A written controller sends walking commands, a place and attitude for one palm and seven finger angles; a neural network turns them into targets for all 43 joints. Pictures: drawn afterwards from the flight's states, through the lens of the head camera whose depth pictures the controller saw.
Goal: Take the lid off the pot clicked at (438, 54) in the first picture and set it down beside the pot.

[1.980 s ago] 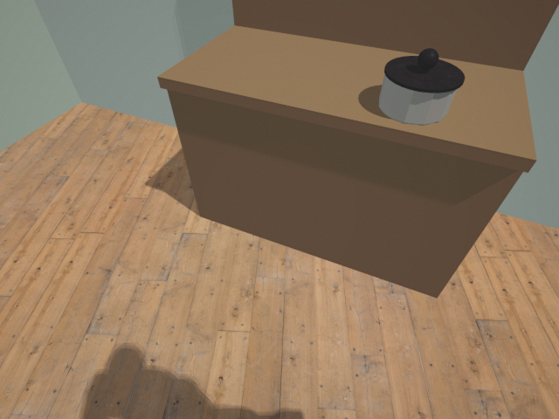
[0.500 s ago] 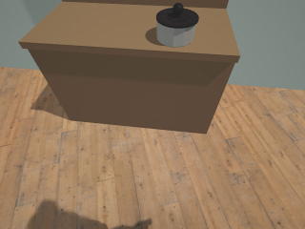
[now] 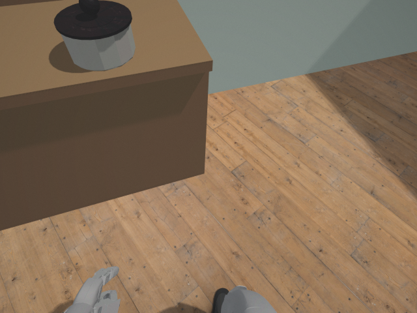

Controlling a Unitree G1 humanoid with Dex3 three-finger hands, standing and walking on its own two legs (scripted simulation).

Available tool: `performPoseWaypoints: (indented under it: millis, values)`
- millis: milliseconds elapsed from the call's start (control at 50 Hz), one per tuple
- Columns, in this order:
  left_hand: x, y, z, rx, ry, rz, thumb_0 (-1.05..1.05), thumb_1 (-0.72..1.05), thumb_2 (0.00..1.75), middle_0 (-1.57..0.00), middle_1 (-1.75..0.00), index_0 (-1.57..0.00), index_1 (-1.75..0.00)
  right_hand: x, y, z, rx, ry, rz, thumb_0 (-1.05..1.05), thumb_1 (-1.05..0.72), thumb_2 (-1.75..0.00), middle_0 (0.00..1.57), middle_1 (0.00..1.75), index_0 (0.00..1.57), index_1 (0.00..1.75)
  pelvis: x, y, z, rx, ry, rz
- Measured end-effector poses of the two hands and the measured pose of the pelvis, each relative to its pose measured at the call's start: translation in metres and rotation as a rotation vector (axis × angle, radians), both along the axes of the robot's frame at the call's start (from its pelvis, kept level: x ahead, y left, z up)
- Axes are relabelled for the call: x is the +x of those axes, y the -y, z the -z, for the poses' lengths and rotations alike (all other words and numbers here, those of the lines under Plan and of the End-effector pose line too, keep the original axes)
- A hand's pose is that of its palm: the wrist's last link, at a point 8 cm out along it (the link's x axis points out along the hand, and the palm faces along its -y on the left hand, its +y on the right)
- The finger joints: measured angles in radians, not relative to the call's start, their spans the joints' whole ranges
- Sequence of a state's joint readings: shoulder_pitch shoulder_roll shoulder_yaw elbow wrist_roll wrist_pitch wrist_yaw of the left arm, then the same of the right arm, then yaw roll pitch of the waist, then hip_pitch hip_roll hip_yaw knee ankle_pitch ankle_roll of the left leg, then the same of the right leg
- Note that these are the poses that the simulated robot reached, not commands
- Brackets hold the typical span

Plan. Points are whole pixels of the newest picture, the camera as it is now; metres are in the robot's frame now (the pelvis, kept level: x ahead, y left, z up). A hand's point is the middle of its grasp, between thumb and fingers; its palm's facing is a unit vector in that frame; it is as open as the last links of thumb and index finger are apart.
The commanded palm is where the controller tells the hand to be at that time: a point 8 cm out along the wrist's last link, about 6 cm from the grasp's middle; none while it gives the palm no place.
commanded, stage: walk to a spot facing it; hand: left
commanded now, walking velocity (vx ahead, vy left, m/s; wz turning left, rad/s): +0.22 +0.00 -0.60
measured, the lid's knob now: (89, 4) +0.84 +0.33 +0.14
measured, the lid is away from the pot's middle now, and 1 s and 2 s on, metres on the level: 0.00 0.00 0.00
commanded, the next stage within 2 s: turn to face it in 0.06 s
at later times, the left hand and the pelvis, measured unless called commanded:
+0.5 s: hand (124, 280) +0.20 +0.18 -0.15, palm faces +0.08 -0.99 -0.15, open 7.3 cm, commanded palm none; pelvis +0.15 +0.01 +0.02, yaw +1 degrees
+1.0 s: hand (127, 279) +0.20 +0.17 -0.12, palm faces +0.25 -0.92 -0.29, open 7.4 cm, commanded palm none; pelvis +0.17 -0.04 +0.02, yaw +12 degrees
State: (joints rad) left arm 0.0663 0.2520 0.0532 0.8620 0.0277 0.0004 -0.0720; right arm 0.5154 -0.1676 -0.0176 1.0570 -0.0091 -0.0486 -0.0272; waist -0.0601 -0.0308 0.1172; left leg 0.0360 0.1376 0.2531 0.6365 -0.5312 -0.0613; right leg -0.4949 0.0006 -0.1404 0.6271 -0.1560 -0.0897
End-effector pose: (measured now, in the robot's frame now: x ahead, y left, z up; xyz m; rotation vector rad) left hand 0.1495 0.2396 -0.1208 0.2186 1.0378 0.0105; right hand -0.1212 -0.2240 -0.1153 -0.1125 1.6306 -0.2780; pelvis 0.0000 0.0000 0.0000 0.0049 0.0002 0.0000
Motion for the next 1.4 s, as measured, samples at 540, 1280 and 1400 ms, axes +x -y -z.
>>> performPoseWaypoints:
  millis: [540,1280,1400]
  values:
    - [0.031,-0.001,0.008,-0.027,-0.187,-0.230,0.00,0.91,0.90,-0.20,-0.30,-0.20,-0.30,0.318,-0.009,-0.009,-0.010,0.387,-0.163,0.00,-0.94,-0.90,0.20,0.29,0.20,0.30,0.153,-0.013,-0.020,-0.025,0.019,-0.019]
    - [-0.039,0.060,-0.023,0.006,-0.225,-0.532,0.00,0.92,0.90,-0.20,-0.30,-0.20,-0.30,0.435,0.036,-0.013,0.079,0.375,-0.476,0.01,-0.91,-0.90,0.20,0.29,0.20,0.30,0.174,0.046,-0.034,0.016,0.007,-0.317]
    - [-0.097,0.053,-0.002,-0.054,-0.388,-0.610,0.00,0.91,0.90,-0.20,-0.30,-0.20,-0.30,0.457,-0.008,-0.016,0.078,0.446,-0.549,0.01,-0.91,-0.90,0.20,0.29,0.20,0.30,0.182,0.018,-0.024,-0.020,-0.002,-0.337]
